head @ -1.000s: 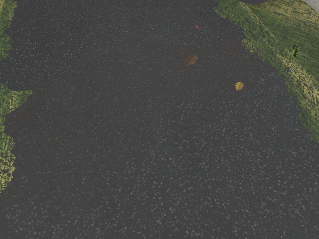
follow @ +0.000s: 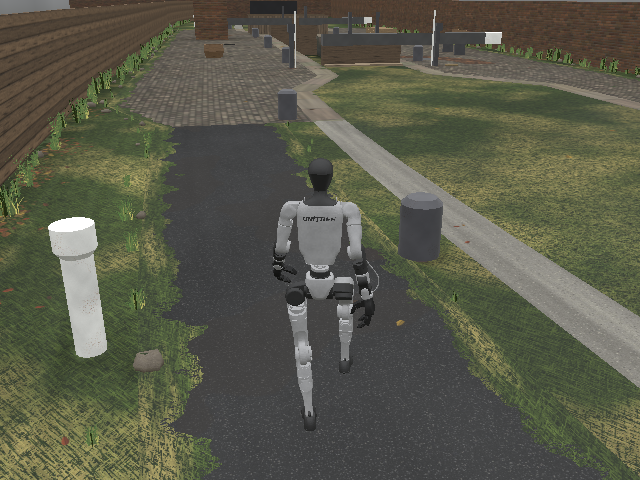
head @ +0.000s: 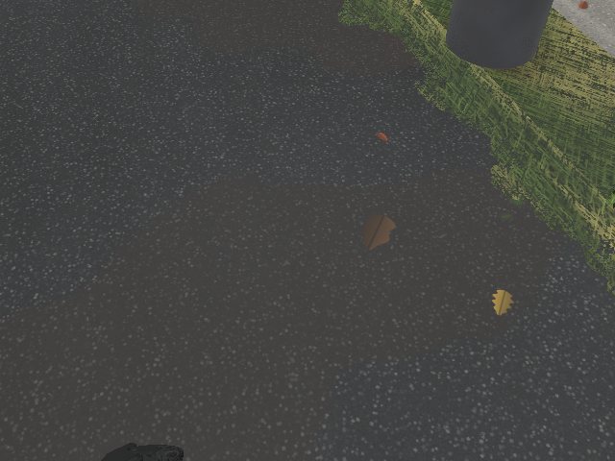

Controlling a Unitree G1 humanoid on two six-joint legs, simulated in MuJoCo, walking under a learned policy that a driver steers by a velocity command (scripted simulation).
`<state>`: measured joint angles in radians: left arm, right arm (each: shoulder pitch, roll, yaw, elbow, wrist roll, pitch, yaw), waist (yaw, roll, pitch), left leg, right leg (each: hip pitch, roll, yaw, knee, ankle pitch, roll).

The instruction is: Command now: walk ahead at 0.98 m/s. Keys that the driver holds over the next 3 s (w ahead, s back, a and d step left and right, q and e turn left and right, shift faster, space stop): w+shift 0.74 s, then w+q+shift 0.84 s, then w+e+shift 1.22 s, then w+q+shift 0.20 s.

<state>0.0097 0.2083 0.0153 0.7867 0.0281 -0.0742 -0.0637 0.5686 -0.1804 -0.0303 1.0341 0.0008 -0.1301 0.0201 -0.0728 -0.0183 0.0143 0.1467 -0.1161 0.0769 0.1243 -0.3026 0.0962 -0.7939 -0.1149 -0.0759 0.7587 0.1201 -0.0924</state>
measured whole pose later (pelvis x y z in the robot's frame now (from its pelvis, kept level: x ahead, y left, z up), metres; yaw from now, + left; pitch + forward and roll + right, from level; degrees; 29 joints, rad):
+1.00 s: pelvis +0.98 +0.02 -0.01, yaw +8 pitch +2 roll +0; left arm -0.11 0.22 -0.03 0.69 0.03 -0.09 -0.04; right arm 0.58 -0.22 -0.04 1.02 0.00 -0.12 0.02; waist -0.14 -0.01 0.04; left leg 0.22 -0.07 -0.08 0.15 -0.38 0.09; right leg -0.65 -0.06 -0.02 0.53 0.06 -0.05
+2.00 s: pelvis +1.83 +0.39 -0.03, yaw +33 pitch +0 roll -1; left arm 0.18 0.28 0.03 0.76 0.01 -0.05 -0.04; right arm 0.40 -0.30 -0.04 0.89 -0.05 -0.08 -0.03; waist 0.01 0.00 0.04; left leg 0.05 -0.11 0.08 0.94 -0.37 0.04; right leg -0.51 0.10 -0.12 0.62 -0.14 -0.18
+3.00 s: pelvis +2.68 +0.62 -0.01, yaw -14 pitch -1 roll -2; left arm 0.29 0.29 0.04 0.79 0.04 -0.04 0.00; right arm 0.29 -0.22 0.01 0.75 -0.02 -0.06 0.01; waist -0.03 0.00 0.04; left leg -0.50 0.10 -0.06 1.39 -0.31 0.02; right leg -0.26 0.15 -0.12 0.56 -0.30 -0.16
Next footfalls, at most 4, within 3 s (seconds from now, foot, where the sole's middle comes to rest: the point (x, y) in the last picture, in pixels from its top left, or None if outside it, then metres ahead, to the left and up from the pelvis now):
0.14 right None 0.35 -0.07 -0.77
0.60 left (258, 332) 0.80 0.09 -0.77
1.04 right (312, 194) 1.26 -0.07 -0.77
1.50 left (205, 129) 1.57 0.25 -0.77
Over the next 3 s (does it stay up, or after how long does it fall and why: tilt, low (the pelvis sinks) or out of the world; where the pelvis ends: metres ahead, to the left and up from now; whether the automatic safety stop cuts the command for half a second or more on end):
stays up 2.68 0.62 -0.01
